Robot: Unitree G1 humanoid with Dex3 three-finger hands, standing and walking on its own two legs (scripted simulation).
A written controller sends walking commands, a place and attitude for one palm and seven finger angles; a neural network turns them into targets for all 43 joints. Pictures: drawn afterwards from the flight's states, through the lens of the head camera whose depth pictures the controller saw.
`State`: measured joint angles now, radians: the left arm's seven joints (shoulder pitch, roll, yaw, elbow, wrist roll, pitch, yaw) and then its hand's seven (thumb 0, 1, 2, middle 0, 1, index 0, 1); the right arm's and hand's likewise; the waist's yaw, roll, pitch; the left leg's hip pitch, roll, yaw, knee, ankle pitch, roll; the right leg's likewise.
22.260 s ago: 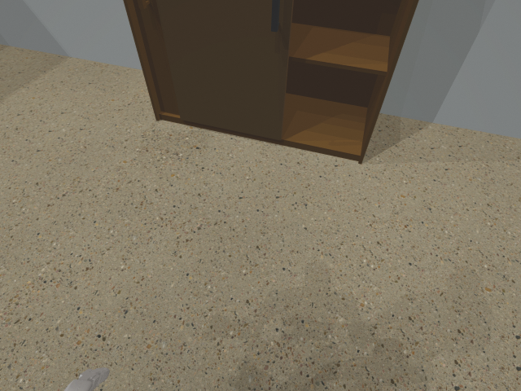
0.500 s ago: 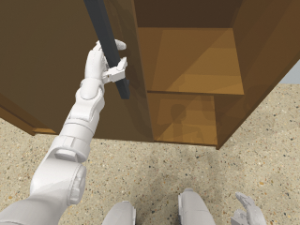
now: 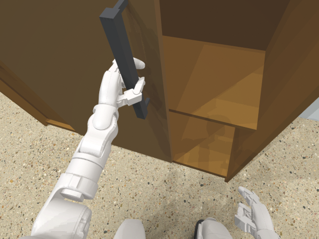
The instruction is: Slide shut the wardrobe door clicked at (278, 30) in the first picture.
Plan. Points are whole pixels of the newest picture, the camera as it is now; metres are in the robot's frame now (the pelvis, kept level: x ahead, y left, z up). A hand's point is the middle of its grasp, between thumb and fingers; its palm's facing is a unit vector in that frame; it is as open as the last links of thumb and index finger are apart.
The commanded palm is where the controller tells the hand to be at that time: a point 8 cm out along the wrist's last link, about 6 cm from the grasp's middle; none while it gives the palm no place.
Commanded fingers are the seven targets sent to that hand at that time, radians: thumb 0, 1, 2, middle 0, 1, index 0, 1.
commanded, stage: step sideways, sliding the door along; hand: left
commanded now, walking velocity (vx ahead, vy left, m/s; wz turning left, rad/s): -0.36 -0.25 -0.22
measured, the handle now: (134, 72) +0.45 +0.15 +0.11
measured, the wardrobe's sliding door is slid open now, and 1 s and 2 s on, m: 0.32 0.00 0.00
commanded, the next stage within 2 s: stop walking and hold the door there in 1.10 s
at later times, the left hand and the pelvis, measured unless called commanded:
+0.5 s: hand (217, 112) +0.37 -0.05 +0.10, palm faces +0.04 -0.98 -0.17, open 6.5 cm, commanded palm +0.34 -0.06 +0.10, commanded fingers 0.00 0.90 0.90 -0.45 -1.40 -0.45 -1.40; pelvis -0.01 -0.14 +0.00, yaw -1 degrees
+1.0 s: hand (292, 127) +0.35 -0.19 +0.10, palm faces +0.13 -0.98 -0.12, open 6.5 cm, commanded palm +0.32 -0.21 +0.10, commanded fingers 0.00 0.90 0.90 -0.45 -1.40 -0.45 -1.40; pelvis -0.07 -0.31 +0.00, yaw -5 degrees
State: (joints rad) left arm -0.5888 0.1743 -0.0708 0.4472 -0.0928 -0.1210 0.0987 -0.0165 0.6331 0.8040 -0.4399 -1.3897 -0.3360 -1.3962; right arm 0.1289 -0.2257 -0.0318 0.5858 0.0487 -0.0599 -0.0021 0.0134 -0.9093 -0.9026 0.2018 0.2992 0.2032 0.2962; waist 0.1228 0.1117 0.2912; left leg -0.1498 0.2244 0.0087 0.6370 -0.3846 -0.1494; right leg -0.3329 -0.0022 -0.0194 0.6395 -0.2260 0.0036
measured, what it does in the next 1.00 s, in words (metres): steps to the right: left foot, then right foot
